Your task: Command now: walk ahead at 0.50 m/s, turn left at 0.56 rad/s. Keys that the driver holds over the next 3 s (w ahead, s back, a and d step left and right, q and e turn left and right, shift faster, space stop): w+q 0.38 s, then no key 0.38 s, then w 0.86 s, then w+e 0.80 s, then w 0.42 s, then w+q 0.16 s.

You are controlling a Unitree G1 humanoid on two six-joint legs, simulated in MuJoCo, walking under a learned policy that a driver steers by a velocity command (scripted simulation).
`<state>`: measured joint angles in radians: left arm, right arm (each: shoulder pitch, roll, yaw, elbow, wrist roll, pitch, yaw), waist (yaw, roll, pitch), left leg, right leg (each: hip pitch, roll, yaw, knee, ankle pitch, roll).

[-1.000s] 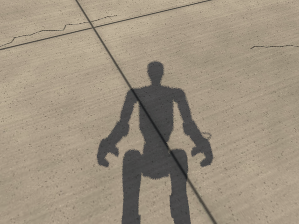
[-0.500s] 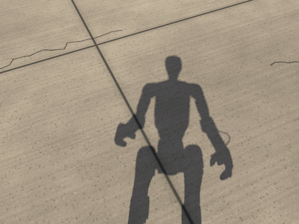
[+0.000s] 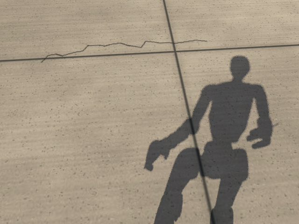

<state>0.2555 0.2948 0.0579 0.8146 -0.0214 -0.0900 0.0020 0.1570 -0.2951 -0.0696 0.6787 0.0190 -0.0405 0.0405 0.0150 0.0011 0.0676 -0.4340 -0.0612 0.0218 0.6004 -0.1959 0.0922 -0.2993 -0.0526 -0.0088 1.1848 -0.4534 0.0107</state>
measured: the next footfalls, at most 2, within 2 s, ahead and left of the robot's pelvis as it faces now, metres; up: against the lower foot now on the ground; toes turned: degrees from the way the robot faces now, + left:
right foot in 0.38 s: +0.41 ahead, -0.11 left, +0.00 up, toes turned +17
left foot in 0.80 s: +0.40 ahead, +0.14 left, +0.00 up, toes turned +16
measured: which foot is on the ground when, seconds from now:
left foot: down 0.00-0.40, up 0.42-0.78, down 0.80-1.00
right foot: up 0.00-0.36, down 0.38-0.82, up 0.84-1.00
